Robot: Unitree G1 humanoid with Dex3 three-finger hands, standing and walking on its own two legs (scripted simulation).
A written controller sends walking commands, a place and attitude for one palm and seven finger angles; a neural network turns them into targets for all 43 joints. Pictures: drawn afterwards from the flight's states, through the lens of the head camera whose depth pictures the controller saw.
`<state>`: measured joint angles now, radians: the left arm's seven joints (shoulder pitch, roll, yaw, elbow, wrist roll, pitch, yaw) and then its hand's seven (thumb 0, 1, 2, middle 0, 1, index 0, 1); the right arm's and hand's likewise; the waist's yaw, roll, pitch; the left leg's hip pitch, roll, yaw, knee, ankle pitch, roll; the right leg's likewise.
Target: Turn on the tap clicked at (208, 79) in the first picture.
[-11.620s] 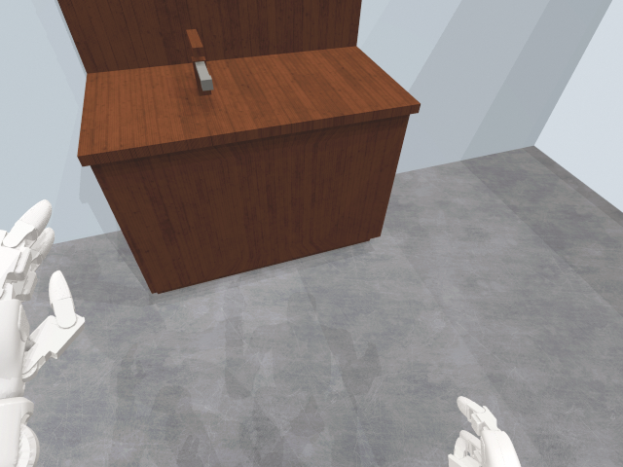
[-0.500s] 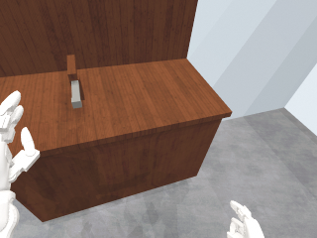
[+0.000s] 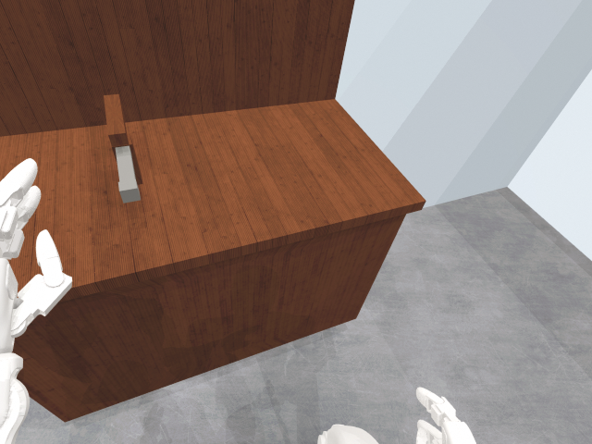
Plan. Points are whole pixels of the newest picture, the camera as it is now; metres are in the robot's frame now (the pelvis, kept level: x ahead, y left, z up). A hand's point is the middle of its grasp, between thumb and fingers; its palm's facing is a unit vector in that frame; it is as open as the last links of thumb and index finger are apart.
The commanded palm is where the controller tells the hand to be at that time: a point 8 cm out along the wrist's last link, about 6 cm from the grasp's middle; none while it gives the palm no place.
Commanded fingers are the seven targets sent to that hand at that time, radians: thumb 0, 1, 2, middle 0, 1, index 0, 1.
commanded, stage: shuffle to correct the standing spot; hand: left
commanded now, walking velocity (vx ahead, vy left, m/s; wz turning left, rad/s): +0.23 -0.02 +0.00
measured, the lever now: (129, 191) +0.49 +0.31 +0.03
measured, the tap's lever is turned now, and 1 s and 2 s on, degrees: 0 0 0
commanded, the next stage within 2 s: come to a stop and stand still in 0.72 s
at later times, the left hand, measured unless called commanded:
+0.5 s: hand (105, 221) +0.30 +0.24 +0.17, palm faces +0.45 -0.83 -0.32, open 7.4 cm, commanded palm +0.25 +0.28 +0.18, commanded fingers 0.00 0.90 0.90 -0.20 -0.30 -0.20 -0.30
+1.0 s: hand (126, 161) +0.41 +0.26 +0.16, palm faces +0.48 -0.79 -0.39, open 7.4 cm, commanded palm +0.33 +0.28 +0.18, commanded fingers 0.00 0.90 0.90 -0.20 -0.30 -0.20 -0.30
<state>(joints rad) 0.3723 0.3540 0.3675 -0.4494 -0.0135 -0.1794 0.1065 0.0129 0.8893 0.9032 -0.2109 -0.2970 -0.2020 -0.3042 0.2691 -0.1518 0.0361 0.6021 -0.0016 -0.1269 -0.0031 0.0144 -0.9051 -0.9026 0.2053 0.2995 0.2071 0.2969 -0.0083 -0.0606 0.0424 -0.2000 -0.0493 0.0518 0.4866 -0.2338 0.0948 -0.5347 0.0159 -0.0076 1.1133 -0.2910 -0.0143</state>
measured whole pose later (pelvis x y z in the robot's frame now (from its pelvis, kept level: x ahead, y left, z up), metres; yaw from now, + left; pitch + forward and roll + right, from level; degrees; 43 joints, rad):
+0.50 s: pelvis +0.09 -0.01 -0.02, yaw +2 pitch -3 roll -2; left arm 0.41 0.36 0.38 -0.58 -0.04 -0.21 0.13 0.01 0.88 0.90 -0.22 -0.30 -0.21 -0.31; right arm 0.21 -0.23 -0.01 0.57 0.00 -0.09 -0.06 0.01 -0.91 -0.90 0.20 0.30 0.21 0.30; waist 0.02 -0.04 0.06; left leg -0.39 0.08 0.04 0.68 -0.29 0.02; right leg -0.27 -0.04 -0.13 0.69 -0.38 -0.01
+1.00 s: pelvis +0.19 +0.00 -0.02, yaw +3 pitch -2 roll +2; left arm 0.36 0.38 0.39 -0.49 -0.03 -0.18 0.14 0.01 0.89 0.90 -0.21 -0.30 -0.21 -0.30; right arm 0.18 -0.18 0.00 0.62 0.00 -0.11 -0.04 0.01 -0.91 -0.90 0.20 0.30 0.21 0.30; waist 0.02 -0.06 0.10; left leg -0.29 0.01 0.09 0.62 -0.30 0.01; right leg -0.29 -0.02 0.00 0.77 -0.44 0.00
